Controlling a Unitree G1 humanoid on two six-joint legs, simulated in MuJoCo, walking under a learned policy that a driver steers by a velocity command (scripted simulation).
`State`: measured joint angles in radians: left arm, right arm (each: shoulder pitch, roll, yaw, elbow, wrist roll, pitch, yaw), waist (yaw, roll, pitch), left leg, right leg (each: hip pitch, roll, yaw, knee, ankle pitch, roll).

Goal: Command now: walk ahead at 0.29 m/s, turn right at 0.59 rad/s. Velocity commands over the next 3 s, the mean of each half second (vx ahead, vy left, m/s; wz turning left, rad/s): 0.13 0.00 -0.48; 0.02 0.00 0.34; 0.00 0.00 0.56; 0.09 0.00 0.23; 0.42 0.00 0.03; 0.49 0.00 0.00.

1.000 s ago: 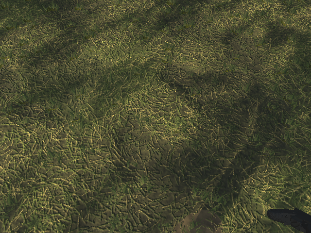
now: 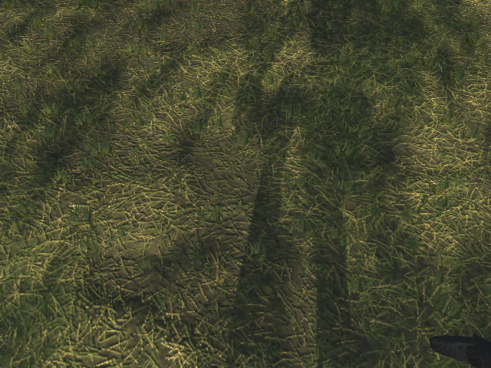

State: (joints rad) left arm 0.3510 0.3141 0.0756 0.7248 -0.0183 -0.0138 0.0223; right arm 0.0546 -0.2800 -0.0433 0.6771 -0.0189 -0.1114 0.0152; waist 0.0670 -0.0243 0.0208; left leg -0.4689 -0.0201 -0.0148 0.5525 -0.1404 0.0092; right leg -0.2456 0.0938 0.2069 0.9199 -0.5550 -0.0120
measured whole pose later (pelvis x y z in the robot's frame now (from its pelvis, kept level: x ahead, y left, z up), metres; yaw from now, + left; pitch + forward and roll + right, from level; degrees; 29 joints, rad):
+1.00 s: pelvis +0.12 +0.01 +0.02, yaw +0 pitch +1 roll -3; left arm 0.06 0.32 0.10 0.78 0.00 0.04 0.06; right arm 0.23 -0.30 -0.07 0.79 0.00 0.01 -0.01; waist -0.03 -0.03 0.06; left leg -0.25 -0.02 -0.01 0.49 -0.26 0.06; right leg -0.51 0.01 0.02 1.10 -0.44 0.06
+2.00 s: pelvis +0.16 +0.02 +0.03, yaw +24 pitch +0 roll +0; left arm 0.17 0.34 0.07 0.87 -0.02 -0.05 -0.01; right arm 0.30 -0.26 -0.04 0.77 0.00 -0.03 -0.02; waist -0.02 -0.03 0.01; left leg -0.09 -0.02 -0.04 0.29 -0.21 0.03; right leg -0.45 -0.06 -0.02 0.85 -0.29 0.01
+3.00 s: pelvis +0.62 +0.19 +0.02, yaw +23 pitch +0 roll +2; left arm 0.17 0.31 0.04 0.82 -0.01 -0.07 0.00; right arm 0.32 -0.27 -0.05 0.83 0.00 -0.09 0.03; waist -0.04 -0.05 0.03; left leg -0.12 -0.08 0.06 0.26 -0.14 0.08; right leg -0.65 -0.14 0.05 0.97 -0.17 0.01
